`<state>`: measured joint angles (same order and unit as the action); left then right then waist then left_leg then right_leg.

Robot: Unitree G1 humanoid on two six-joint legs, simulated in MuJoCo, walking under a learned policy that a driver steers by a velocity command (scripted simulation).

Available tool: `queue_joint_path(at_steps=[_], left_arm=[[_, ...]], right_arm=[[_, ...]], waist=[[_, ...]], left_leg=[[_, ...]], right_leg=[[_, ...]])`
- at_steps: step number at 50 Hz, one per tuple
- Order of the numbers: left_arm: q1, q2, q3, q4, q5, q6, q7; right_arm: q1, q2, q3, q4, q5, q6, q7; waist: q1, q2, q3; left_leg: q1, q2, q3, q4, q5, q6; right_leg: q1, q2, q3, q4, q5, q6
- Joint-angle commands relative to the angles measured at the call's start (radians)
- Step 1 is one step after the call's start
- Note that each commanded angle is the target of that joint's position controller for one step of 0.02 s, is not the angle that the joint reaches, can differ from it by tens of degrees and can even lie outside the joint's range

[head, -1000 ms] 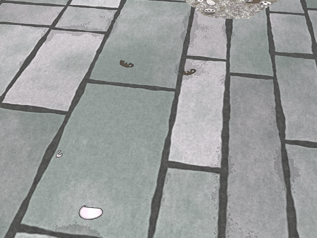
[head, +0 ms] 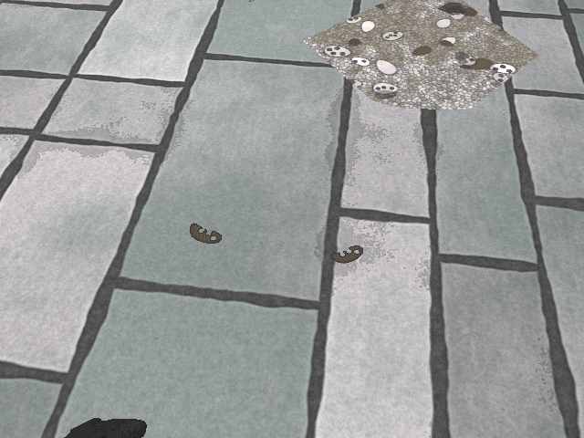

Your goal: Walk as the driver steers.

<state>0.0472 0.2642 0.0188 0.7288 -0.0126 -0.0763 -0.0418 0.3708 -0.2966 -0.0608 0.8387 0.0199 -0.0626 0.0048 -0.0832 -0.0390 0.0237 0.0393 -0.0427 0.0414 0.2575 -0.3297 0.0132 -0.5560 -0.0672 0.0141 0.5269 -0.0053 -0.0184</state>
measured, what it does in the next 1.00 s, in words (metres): walks ahead: right foot, then left foot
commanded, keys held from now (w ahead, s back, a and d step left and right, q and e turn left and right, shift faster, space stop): w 0.48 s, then w+e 0.52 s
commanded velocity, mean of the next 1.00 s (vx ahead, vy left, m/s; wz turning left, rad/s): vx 0.50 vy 0.00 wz -0.19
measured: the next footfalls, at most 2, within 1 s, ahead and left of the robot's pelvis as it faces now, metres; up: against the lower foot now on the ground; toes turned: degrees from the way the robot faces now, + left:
right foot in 0.04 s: +0.20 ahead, -0.12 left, +0.00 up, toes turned -2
left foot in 0.58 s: +0.50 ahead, +0.12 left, +0.00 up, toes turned +1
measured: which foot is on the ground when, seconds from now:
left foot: down 0.00-0.06, up 0.08-0.56, down 0.58-1.00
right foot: up 0.00-0.02, down 0.04-0.60, up 0.62-1.00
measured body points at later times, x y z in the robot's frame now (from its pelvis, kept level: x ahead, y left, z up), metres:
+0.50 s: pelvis +0.27 -0.02 +0.01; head +0.30 -0.02 +0.45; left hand +0.27 +0.26 -0.12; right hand +0.49 -0.25 -0.09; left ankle +0.45 +0.12 -0.70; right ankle +0.16 -0.12 -0.73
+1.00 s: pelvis +0.54 +0.00 +0.00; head +0.56 -0.02 +0.45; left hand +0.76 +0.21 -0.10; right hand +0.51 -0.29 -0.13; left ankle +0.46 +0.12 -0.73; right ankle +0.68 -0.18 -0.69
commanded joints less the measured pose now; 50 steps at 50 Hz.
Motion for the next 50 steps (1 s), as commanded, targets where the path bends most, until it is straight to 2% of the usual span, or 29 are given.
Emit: queue_joint_path(at_steps=[1,2,3,4,5,6,7,8,9,12,15,19,22,25,27,28,29,30,31,32,33,34,35,36,38,40,45,48,50], left_arm=[[0.078,0.148,0.055,-0.040,0.002,-0.020,-0.001],[0.237,0.201,0.081,0.005,0.005,-0.019,0.008],[0.366,0.306,0.104,0.020,0.026,-0.016,0.017],[0.400,0.276,0.098,0.035,0.008,-0.010,0.012],[0.354,0.209,0.076,0.027,-0.001,-0.010,0.011],[0.294,0.179,0.067,0.016,0.003,-0.008,0.014],[0.233,0.156,0.059,0.011,0.010,-0.009,0.013],[0.194,0.126,0.050,0.004,0.018,-0.013,0.012],[0.174,0.119,0.048,0.003,0.024,-0.016,0.011],[0.184,0.141,0.056,0.025,0.015,-0.032,0.014],[0.218,0.160,0.062,0.051,0.012,-0.029,0.027],[0.277,0.179,0.065,0.082,0.002,-0.018,0.037],[0.335,0.188,0.068,0.115,-0.003,-0.003,0.039],[0.355,0.195,0.074,0.138,-0.009,0.014,0.045],[0.338,0.210,0.079,0.141,-0.011,0.024,0.050],[0.312,0.213,0.078,0.137,-0.012,0.028,0.051],[0.308,0.179,0.065,0.126,-0.002,0.028,0.052],[0.377,0.083,0.035,0.092,0.012,0.015,0.048],[0.423,0.052,0.023,0.104,-0.004,-0.002,0.045],[0.352,0.163,0.054,0.096,-0.031,-0.011,0.042],[0.279,0.174,0.059,0.072,-0.040,-0.013,0.043],[0.246,0.161,0.061,0.066,-0.030,-0.009,0.046],[0.252,0.151,0.069,0.071,-0.020,0.003,0.050],[0.280,0.128,0.068,0.079,-0.021,0.018,0.050],[0.289,0.087,0.065,0.076,-0.021,0.043,0.051],[0.253,0.081,0.067,0.053,-0.015,0.055,0.053],[0.117,0.054,0.055,0.004,-0.008,0.042,0.024],[0.018,0.046,0.048,-0.041,-0.007,0.041,0.005],[-0.018,0.055,0.049,-0.071,-0.008,0.043,-0.005]], right_arm=[[-0.029,-0.178,-0.043,-0.035,0.003,0.009,-0.012],[-0.021,-0.141,-0.028,-0.041,-0.007,0.012,-0.015],[0.063,-0.054,0.004,-0.077,-0.022,0.000,-0.013],[0.089,-0.027,0.015,-0.067,-0.012,-0.020,-0.009],[0.016,-0.129,-0.010,-0.078,0.012,-0.036,-0.001],[-0.063,-0.139,-0.012,-0.101,0.024,-0.044,0.002],[-0.106,-0.130,-0.011,-0.109,0.011,-0.045,-0.001],[-0.110,-0.125,-0.017,-0.107,-0.003,-0.037,-0.003],[-0.087,-0.110,-0.016,-0.099,-0.006,-0.026,-0.002],[-0.084,-0.071,-0.009,-0.096,-0.013,-0.002,-0.008],[-0.178,-0.058,-0.003,-0.123,-0.019,-0.002,-0.009],[-0.312,-0.028,0.009,-0.152,-0.011,-0.017,0.006],[-0.395,-0.031,0.012,-0.180,-0.004,-0.025,0.022],[-0.431,-0.048,0.008,-0.204,-0.004,-0.034,0.038],[-0.365,-0.078,-0.005,-0.191,-0.007,-0.040,0.040],[-0.257,-0.106,-0.022,-0.161,-0.009,-0.043,0.034],[-0.093,-0.161,-0.047,-0.116,-0.017,-0.044,0.024],[0.046,-0.257,-0.070,-0.099,-0.039,-0.040,0.013],[0.076,-0.220,-0.062,-0.086,-0.028,-0.031,0.014],[0.027,-0.149,-0.039,-0.092,-0.020,-0.028,0.012],[-0.037,-0.117,-0.029,-0.097,-0.019,-0.028,0.008],[-0.101,-0.089,-0.021,-0.094,-0.022,-0.031,0.009],[-0.147,-0.059,-0.014,-0.094,-0.026,-0.039,0.011],[-0.175,-0.053,-0.014,-0.089,-0.033,-0.046,0.012],[-0.196,-0.059,-0.020,-0.074,-0.034,-0.059,0.012],[-0.194,-0.078,-0.028,-0.057,-0.038,-0.064,0.006],[-0.164,-0.118,-0.040,-0.029,-0.033,-0.049,-0.014],[-0.111,-0.143,-0.050,-0.006,-0.020,-0.032,-0.019],[-0.089,-0.157,-0.057,0.007,-0.008,-0.016,-0.019]], waist=[[0.116,0.116,-0.051],[0.180,0.088,-0.167],[0.177,-0.099,-0.335],[0.176,-0.256,-0.413],[0.192,-0.154,-0.292],[0.176,-0.097,-0.182],[0.147,-0.032,-0.101],[0.117,-0.035,-0.066],[0.093,-0.053,-0.058],[0.070,-0.037,-0.037],[0.092,-0.013,-0.006],[0.144,-0.012,0.024],[0.173,-0.011,0.048],[0.163,-0.021,0.055],[0.112,-0.040,0.018],[0.047,-0.037,-0.046],[-0.024,-0.016,-0.169],[-0.033,0.157,-0.345],[-0.025,0.325,-0.451],[-0.040,0.219,-0.309],[-0.020,0.182,-0.187],[0.012,0.133,-0.105],[0.045,0.147,-0.063],[0.070,0.162,-0.044],[0.094,0.143,-0.016],[0.098,0.116,0.008],[0.055,0.085,0.040],[0.016,0.067,0.071],[0.012,0.072,0.081]], left_leg=[[0.000,0.265,-0.105,0.147,0.646,0.132],[-0.090,0.208,-0.061,0.354,0.645,0.099],[-0.429,0.093,-0.007,0.736,0.319,0.032],[-0.676,-0.023,-0.096,0.960,-0.242,-0.001],[-0.790,0.040,-0.168,1.049,-0.227,0.013],[-0.814,0.090,-0.138,1.035,-0.144,0.027],[-0.788,0.132,-0.114,0.972,-0.061,0.024],[-0.737,0.165,-0.119,0.910,-0.003,0.021],[-0.681,0.177,-0.120,0.886,0.032,0.014],[-0.665,0.186,-0.106,0.805,0.098,-0.016],[-0.719,0.188,-0.099,0.634,0.249,-0.037],[-0.675,0.151,-0.060,0.398,0.419,-0.033],[-0.688,0.131,-0.053,0.312,0.418,-0.021],[-0.687,0.117,-0.063,0.255,0.329,0.013],[-0.570,0.084,-0.048,0.226,0.258,0.037],[-0.407,0.056,-0.021,0.192,0.268,0.058],[-0.134,0.096,-0.051,0.226,0.304,0.094],[0.278,0.353,-0.379,0.250,0.257,0.204],[0.396,0.477,-0.714,0.109,0.094,0.286],[0.284,0.443,-0.631,0.065,-0.009,0.239],[0.149,0.411,-0.490,0.039,0.003,0.203],[0.013,0.372,-0.391,-0.005,0.060,0.185],[-0.078,0.337,-0.306,-0.042,0.116,0.169],[-0.146,0.319,-0.248,-0.076,0.154,0.163],[-0.207,0.313,-0.155,-0.120,0.242,0.173],[-0.207,0.312,-0.082,-0.139,0.308,0.179],[-0.154,0.283,0.079,-0.151,0.373,0.155],[-0.064,0.315,0.117,-0.135,0.393,0.151],[0.015,0.338,0.134,-0.098,0.445,0.139]], right_leg=[[0.175,0.045,-0.043,-0.055,-0.067,-0.056],[0.419,0.024,-0.024,-0.031,-0.042,-0.092],[0.808,-0.227,0.339,-0.018,-0.087,-0.220],[0.944,-0.325,0.705,-0.187,-0.267,-0.318],[0.867,-0.301,0.638,-0.223,-0.379,-0.275],[0.742,-0.266,0.502,-0.236,-0.353,-0.239],[0.605,-0.227,0.403,-0.265,-0.266,-0.222],[0.513,-0.194,0.338,-0.293,-0.185,-0.211],[0.453,-0.175,0.298,-0.322,-0.134,-0.210],[0.391,-0.159,0.203,-0.380,-0.008,-0.232],[0.416,-0.139,0.128,-0.403,0.054,-0.219],[0.442,-0.111,0.056,-0.411,0.032,-0.185],[0.523,-0.146,0.063,-0.384,0.028,-0.185],[0.613,-0.190,0.091,-0.321,0.101,-0.169],[0.630,-0.190,0.109,-0.238,0.253,-0.152],[0.602,-0.155,0.087,-0.120,0.381,-0.132],[0.485,-0.099,0.054,0.080,0.342,-0.101],[0.133,0.024,-0.007,0.455,-0.005,-0.036],[-0.083,0.119,0.066,0.683,-0.576,-0.008],[-0.173,0.058,0.133,0.768,-0.550,-0.015],[-0.196,0.009,0.101,0.761,-0.465,-0.020],[-0.165,-0.026,0.087,0.711,-0.389,-0.015],[-0.118,-0.056,0.094,0.661,-0.333,-0.012],[-0.060,-0.070,0.095,0.645,-0.298,-0.006],[-0.045,-0.078,0.090,0.623,-0.258,0.006],[-0.094,-0.083,0.099,0.565,-0.185,0.018],[-0.092,-0.066,0.032,0.275,0.044,0.016],[-0.115,-0.056,-0.011,0.171,0.042,-0.002],[-0.136,-0.046,-0.030,0.131,-0.013,-0.023]])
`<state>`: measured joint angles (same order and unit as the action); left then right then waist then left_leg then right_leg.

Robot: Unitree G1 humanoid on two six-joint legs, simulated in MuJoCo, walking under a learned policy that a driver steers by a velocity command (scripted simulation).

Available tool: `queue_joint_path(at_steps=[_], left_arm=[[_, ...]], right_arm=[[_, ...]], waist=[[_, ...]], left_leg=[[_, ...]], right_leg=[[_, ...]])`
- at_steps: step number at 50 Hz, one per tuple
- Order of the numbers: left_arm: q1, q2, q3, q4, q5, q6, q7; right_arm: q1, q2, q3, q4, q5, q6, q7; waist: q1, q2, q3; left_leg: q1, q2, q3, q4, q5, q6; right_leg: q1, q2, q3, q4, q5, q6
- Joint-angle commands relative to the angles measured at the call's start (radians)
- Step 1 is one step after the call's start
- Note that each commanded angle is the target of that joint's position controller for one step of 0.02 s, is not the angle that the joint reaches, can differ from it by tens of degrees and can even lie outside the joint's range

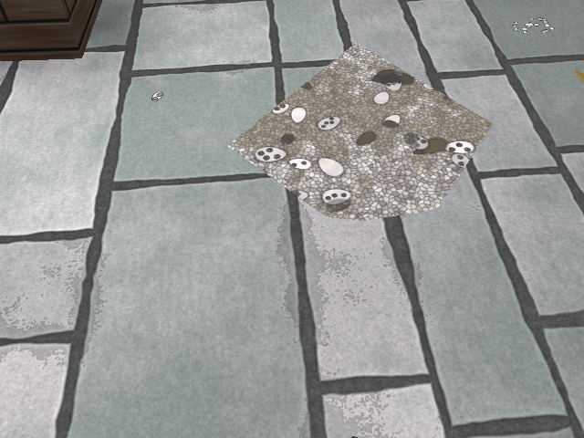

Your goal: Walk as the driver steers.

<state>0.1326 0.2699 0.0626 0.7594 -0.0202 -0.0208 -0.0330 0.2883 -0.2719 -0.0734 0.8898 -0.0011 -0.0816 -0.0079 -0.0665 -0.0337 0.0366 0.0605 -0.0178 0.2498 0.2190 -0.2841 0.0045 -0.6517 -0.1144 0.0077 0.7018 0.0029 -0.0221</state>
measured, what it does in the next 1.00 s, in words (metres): walks ahead, turning right: right foot, then left foot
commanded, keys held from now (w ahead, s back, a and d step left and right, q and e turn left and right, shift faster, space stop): w+e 0.68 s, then no key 0.32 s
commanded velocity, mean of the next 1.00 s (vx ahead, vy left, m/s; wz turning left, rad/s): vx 0.43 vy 0.00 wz -0.49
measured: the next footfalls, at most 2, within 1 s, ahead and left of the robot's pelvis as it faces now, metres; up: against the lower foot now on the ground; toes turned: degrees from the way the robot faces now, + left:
right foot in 0.12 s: +0.23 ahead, -0.13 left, +0.00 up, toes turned -7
left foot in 0.60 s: +0.56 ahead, +0.01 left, +0.00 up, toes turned -25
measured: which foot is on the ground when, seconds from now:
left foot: down 0.00-0.12, up 0.14-0.58, down 0.60-1.00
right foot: up 0.00-0.10, down 0.12-0.62, up 0.64-1.00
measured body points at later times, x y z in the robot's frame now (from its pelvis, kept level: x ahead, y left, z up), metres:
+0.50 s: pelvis +0.28 -0.05 +0.01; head +0.31 -0.08 +0.45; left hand +0.41 +0.22 -0.10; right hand +0.44 -0.35 -0.08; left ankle +0.51 +0.06 -0.69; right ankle +0.19 -0.12 -0.74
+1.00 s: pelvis +0.51 -0.11 +0.00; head +0.55 -0.13 +0.45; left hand +0.81 +0.00 -0.08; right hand +0.42 -0.38 -0.13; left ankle +0.52 +0.02 -0.74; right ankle +0.56 -0.27 -0.72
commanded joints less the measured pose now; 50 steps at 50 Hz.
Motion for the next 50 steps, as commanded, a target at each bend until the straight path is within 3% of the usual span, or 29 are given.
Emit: queue_joint_path(at_steps=[1,3,4,5,6,7,8,9,10,11,13,15,17,21,26,28,29,30,31,32,33,34,35,36,39,41,44,47,50], left_arm=[[-0.108,0.056,0.009,-0.113,0.000,-0.011,-0.019],[-0.064,0.088,0.026,-0.122,0.001,-0.005,-0.022],[0.019,0.117,0.043,-0.108,-0.001,-0.001,-0.021],[0.170,0.163,0.072,-0.071,-0.005,0.001,-0.013],[0.333,0.250,0.110,-0.029,-0.008,0.011,0.008],[0.288,0.354,0.119,-0.038,-0.016,0.002,0.014],[0.309,0.277,0.093,-0.075,-0.004,-0.019,0.004],[0.274,0.218,0.076,-0.066,0.004,-0.036,0.000],[0.217,0.190,0.067,-0.071,0.000,-0.044,0.000],[0.145,0.156,0.057,-0.085,0.002,-0.045,0.003],[0.093,0.130,0.044,-0.112,0.017,-0.046,0.013],[0.110,0.152,0.049,-0.109,0.009,-0.051,0.025],[0.142,0.178,0.057,-0.101,0.007,-0.050,0.040],[0.193,0.182,0.059,-0.085,0.001,-0.038,0.051],[0.245,0.169,0.059,-0.059,-0.006,-0.025,0.057],[0.231,0.170,0.061,-0.062,-0.002,-0.017,0.060],[0.214,0.155,0.056,-0.069,-0.001,-0.014,0.059],[0.205,0.109,0.038,-0.082,0.005,-0.016,0.055],[0.279,0.052,0.021,-0.104,0.003,-0.020,0.054],[0.353,0.062,0.011,-0.121,-0.016,-0.027,0.056],[0.306,0.157,0.032,-0.103,-0.024,-0.026,0.056],[0.213,0.184,0.039,-0.116,-0.016,-0.020,0.054],[0.155,0.170,0.039,-0.130,-0.002,-0.018,0.055],[0.139,0.155,0.043,-0.135,0.007,-0.016,0.054],[0.177,0.089,0.032,-0.136,0.005,0.000,0.055],[0.148,0.061,0.019,-0.151,0.015,0.003,0.054],[0.093,0.043,0.004,-0.155,0.017,0.000,0.038],[0.019,0.065,0.008,-0.175,0.019,-0.003,0.025],[0.047,0.091,0.022,-0.165,0.029,-0.007,0.022]], right_arm=[[-0.006,-0.190,-0.048,-0.041,0.019,0.011,-0.007],[-0.028,-0.218,-0.057,-0.047,0.028,0.026,-0.011],[-0.041,-0.228,-0.060,-0.051,0.033,0.034,-0.013],[-0.062,-0.222,-0.055,-0.056,0.038,0.040,-0.013],[-0.046,-0.182,-0.039,-0.070,0.016,0.034,-0.015],[0.037,-0.028,0.008,-0.127,-0.024,0.007,-0.004],[-0.052,-0.102,0.002,-0.138,0.015,-0.034,0.010],[-0.144,-0.150,-0.011,-0.166,0.052,-0.056,0.018],[-0.152,-0.141,-0.007,-0.164,0.041,-0.068,0.014],[-0.148,-0.146,-0.013,-0.150,0.012,-0.069,0.006],[-0.117,-0.153,-0.023,-0.142,-0.001,-0.046,0.008],[-0.124,-0.125,-0.018,-0.149,-0.012,-0.026,0.007],[-0.195,-0.102,-0.009,-0.174,-0.015,-0.018,0.004],[-0.330,-0.072,0.007,-0.213,-0.004,-0.024,0.017],[-0.376,-0.117,-0.005,-0.244,0.009,-0.044,0.036],[-0.322,-0.139,-0.016,-0.233,0.011,-0.054,0.038],[-0.240,-0.154,-0.027,-0.211,0.008,-0.060,0.033],[-0.122,-0.190,-0.042,-0.192,-0.008,-0.065,0.027],[0.021,-0.265,-0.061,-0.179,-0.026,-0.063,0.019],[0.073,-0.262,-0.063,-0.147,-0.008,-0.048,0.028],[0.023,-0.173,-0.039,-0.167,0.008,-0.041,0.028],[-0.023,-0.134,-0.027,-0.177,0.005,-0.030,0.023],[-0.073,-0.116,-0.018,-0.175,-0.009,-0.024,0.022],[-0.102,-0.093,-0.009,-0.169,-0.018,-0.024,0.021],[-0.121,-0.103,-0.010,-0.142,-0.016,-0.034,0.026],[-0.130,-0.140,-0.019,-0.124,-0.007,-0.030,0.022],[-0.138,-0.159,-0.022,-0.105,0.009,-0.007,0.011],[-0.096,-0.173,-0.020,-0.073,0.019,0.009,0.010],[-0.107,-0.177,-0.017,-0.055,0.036,0.020,0.010]], waist=[[0.004,0.073,0.065],[0.048,0.106,0.012],[0.100,0.116,-0.041],[0.188,0.098,-0.117],[0.249,-0.001,-0.207],[0.113,-0.255,-0.264],[0.180,-0.125,-0.384],[0.190,-0.072,-0.246],[0.148,-0.008,-0.165],[0.106,0.020,-0.115],[0.057,-0.005,-0.095],[0.050,0.008,-0.078],[0.069,0.005,-0.047],[0.124,-0.040,-0.020],[0.134,-0.062,-0.020],[0.101,-0.095,-0.031],[0.056,-0.100,-0.064],[-0.002,-0.069,-0.167],[-0.014,0.114,-0.328],[0.013,0.384,-0.393],[-0.004,0.247,-0.259],[-0.013,0.162,-0.150],[0.005,0.105,-0.062],[0.032,0.108,-0.027],[0.081,0.140,-0.041],[0.083,0.137,-0.069],[0.065,0.138,-0.113],[0.038,0.135,-0.114],[0.078,0.123,-0.115]], left_leg=[[0.025,0.321,-0.064,-0.027,0.471,0.138],[0.058,0.321,-0.035,0.102,0.787,0.115],[0.051,0.310,-0.021,0.233,0.923,0.103],[-0.020,0.272,0.006,0.438,0.932,0.072],[-0.257,0.226,0.009,0.743,0.650,0.022],[-0.705,0.010,-0.089,1.080,-0.275,-0.042],[-0.817,-0.008,-0.327,1.185,-0.330,-0.025],[-0.900,0.042,-0.334,1.166,-0.229,0.002],[-0.867,0.088,-0.333,1.080,-0.138,0.018],[-0.796,0.119,-0.334,0.989,-0.083,0.013],[-0.686,0.141,-0.338,0.904,-0.022,-0.005],[-0.667,0.131,-0.316,0.816,0.021,-0.039],[-0.684,0.112,-0.305,0.678,0.129,-0.067],[-0.600,0.051,-0.296,0.392,0.363,-0.076],[-0.562,0.027,-0.336,0.268,0.323,-0.043],[-0.497,0.021,-0.328,0.253,0.230,-0.014],[-0.384,0.013,-0.307,0.213,0.232,0.010],[-0.172,0.087,-0.360,0.229,0.227,0.057],[0.192,0.303,-0.654,0.228,0.118,0.169],[0.328,0.444,-1.038,0.111,-0.137,0.262],[0.229,0.422,-0.984,0.073,-0.290,0.229],[0.100,0.382,-0.824,0.065,-0.231,0.189],[-0.045,0.337,-0.703,0.047,-0.036,0.182],[-0.135,0.304,-0.610,0.042,0.163,0.180],[-0.228,0.263,-0.420,0.044,0.644,0.203],[-0.217,0.267,-0.355,0.040,0.773,0.220],[-0.230,0.227,-0.257,0.037,0.757,0.196],[-0.180,0.237,-0.260,0.073,0.679,0.178],[-0.181,0.225,-0.270,0.191,0.578,0.132]], right_leg=[[-0.031,0.014,-0.040,-0.057,-0.064,-0.034],[0.076,0.074,-0.096,-0.060,-0.166,-0.072],[0.189,0.117,-0.124,-0.064,-0.206,-0.097],[0.402,0.165,-0.136,-0.129,-0.156,-0.133],[0.707,0.092,0.031,-0.162,-0.149,-0.187],[0.990,-0.149,0.602,-0.268,-0.313,-0.368],[1.045,-0.221,0.833,-0.413,-0.431,-0.408],[0.966,-0.200,0.695,-0.434,-0.359,-0.354],[0.827,-0.154,0.564,-0.425,-0.262,-0.315],[0.693,-0.113,0.466,-0.428,-0.152,-0.286],[0.559,-0.072,0.386,-0.466,-0.017,-0.275],[0.492,-0.053,0.326,-0.483,0.079,-0.281],[0.456,-0.025,0.280,-0.492,0.087,-0.265],[0.404,0.029,0.242,-0.478,-0.051,-0.203],[0.514,-0.020,0.363,-0.369,-0.107,-0.180],[0.543,-0.032,0.408,-0.304,-0.059,-0.165],[0.532,-0.002,0.400,-0.237,-0.006,-0.145],[0.471,0.053,0.351,-0.059,-0.001,-0.111],[0.203,0.170,0.231,0.268,-0.220,-0.041],[-0.049,0.200,0.172,0.509,-0.608,-0.008],[-0.136,0.131,0.195,0.606,-0.548,0.001],[-0.143,0.095,0.153,0.620,-0.468,0.005],[-0.104,0.073,0.137,0.580,-0.411,0.011],[-0.057,0.053,0.142,0.532,-0.384,0.014],[0.050,0.057,0.096,0.402,-0.399,0.038],[0.068,0.057,0.075,0.270,-0.321,0.051],[0.196,0.068,0.028,0.056,-0.122,0.047],[0.244,0.087,0.017,-0.071,-0.070,0.031],[0.374,0.116,-0.005,-0.251,0.004,-0.020]])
